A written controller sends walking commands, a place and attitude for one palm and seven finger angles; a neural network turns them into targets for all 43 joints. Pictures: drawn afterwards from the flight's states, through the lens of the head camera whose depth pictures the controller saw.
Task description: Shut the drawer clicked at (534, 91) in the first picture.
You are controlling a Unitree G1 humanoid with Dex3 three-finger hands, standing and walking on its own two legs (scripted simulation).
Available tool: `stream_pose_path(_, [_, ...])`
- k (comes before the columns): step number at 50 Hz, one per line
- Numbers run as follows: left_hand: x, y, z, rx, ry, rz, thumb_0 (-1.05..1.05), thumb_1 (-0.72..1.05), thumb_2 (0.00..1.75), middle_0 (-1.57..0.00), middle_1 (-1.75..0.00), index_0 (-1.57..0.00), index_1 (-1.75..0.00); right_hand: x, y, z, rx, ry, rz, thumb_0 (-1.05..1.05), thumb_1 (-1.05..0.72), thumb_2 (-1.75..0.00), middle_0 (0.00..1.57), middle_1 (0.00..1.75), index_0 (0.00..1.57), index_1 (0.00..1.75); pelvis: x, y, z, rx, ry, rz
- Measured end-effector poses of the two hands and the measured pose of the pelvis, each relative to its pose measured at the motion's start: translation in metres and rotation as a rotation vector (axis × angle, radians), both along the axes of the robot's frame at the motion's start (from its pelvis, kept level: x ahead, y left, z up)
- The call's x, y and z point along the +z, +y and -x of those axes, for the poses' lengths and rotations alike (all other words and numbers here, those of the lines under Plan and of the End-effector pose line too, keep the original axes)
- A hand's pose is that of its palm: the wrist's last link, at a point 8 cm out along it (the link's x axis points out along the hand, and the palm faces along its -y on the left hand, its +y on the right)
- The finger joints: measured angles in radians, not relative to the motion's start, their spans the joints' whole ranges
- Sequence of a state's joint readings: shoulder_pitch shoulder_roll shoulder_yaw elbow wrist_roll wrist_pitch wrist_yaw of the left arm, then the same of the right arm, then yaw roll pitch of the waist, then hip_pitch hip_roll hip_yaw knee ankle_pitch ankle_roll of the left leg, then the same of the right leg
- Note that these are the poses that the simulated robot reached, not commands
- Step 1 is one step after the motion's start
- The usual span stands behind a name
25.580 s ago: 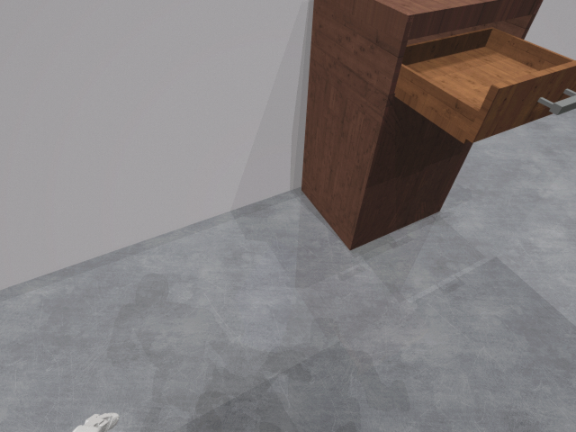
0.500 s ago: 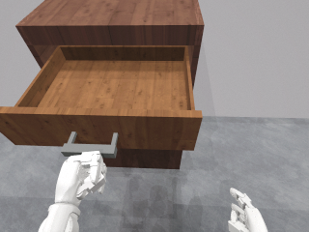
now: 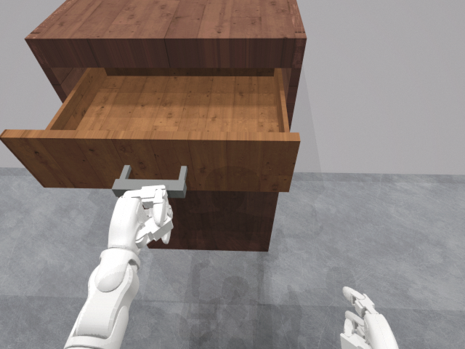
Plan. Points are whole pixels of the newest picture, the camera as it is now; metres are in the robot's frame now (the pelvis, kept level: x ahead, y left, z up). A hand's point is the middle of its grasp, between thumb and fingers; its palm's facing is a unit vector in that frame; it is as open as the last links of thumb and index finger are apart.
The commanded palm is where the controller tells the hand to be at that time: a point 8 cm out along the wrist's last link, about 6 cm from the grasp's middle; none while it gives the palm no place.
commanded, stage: push the drawer shut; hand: left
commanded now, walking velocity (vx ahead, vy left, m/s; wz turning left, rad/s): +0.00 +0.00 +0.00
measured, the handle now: (152, 179) +0.38 +0.16 +0.09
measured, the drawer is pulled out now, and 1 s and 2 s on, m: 0.21 0.09 0.00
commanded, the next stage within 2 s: none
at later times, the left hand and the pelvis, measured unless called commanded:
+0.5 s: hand (176, 193) +0.36 +0.11 +0.08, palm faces -0.01 -1.00 -0.04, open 3.2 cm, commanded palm +0.34 +0.17 +0.09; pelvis +0.00 +0.00 +0.00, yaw -1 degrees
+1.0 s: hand (181, 165) +0.42 +0.11 +0.08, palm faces +0.01 -1.00 -0.04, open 3.2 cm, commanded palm +0.41 +0.17 +0.09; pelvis -0.01 +0.00 +0.00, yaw -1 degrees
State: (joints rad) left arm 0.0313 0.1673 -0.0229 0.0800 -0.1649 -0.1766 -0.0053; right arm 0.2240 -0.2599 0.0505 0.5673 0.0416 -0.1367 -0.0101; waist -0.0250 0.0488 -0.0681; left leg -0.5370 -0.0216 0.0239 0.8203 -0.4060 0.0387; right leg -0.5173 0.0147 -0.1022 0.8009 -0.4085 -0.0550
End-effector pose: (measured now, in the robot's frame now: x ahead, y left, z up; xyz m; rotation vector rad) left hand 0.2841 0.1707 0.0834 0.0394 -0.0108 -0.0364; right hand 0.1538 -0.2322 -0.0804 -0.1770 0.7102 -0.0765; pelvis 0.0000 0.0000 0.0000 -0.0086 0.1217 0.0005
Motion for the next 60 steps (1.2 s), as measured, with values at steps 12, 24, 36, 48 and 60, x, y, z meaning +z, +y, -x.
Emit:
stream_pose_path(12, [-0.001, -0.003, -0.024, 0.009, -0.007, 0.004, 0.01, 0.87, 0.94, -1.4, -1.6, -1.4, -1.6, -0.005, -0.003, 0.012, -0.024, 0.071, 0.009, 0.02, -0.91, -0.9, 0.2, 0.3, 0.21, 0.3, 0.002, 0.003, -0.002, -0.007, 0.003, -0.002])
stream_pose_path(24, [-0.001, -0.005, -0.049, 0.022, -0.006, -0.001, 0.02, 0.86, 0.95, -1.41, -1.6, -1.4, -1.6, -0.01, -0.004, 0.024, -0.051, 0.126, 0.006, 0.02, -0.91, -0.9, 0.2, 0.3, 0.21, 0.3, 0.003, 0.003, -0.001, -0.009, 0.01, -0.003])
stream_pose_path(36, [0.001, -0.003, -0.08, 0.03, 0.004, -0.001, 0.02, 0.84, 0.93, -1.4, -1.6, -1.4, -1.6, -0.015, -0.014, 0.05, -0.097, 0.192, 0.013, 0.01, -0.91, -0.9, 0.2, 0.3, 0.21, 0.3, 0.004, 0.001, 0.001, -0.017, 0.025, -0.003])
stream_pose_path(48, [0.0, -0.005, -0.108, 0.041, 0.0, 0.002, 0.02, 0.85, 0.94, -1.4, -1.6, -1.4, -1.6, -0.024, -0.022, 0.087, -0.136, 0.291, 0.022, 0.01, -0.91, -0.9, 0.2, 0.3, 0.21, 0.3, 0.002, 0.001, 0.006, -0.02, 0.047, -0.002])
stream_pose_path(60, [0.001, -0.006, -0.144, 0.049, 0.016, 0.002, 0.02, 0.84, 0.94, -1.4, -1.6, -1.4, -1.6, -0.029, -0.022, 0.125, -0.183, 0.385, 0.031, 0.01, -0.91, -0.9, 0.2, 0.3, 0.21, 0.3, 0.0, 0.003, 0.008, -0.025, 0.082, 0.001])
